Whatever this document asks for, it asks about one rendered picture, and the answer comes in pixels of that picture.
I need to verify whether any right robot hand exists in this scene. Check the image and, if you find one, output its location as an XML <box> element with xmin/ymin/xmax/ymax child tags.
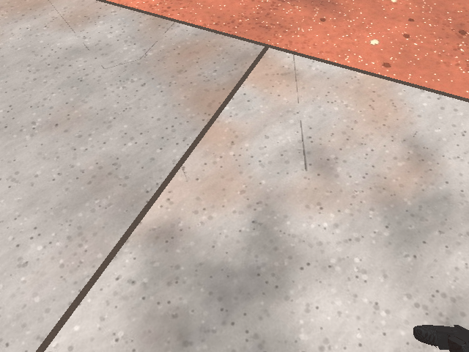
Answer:
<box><xmin>413</xmin><ymin>325</ymin><xmax>469</xmax><ymax>352</ymax></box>

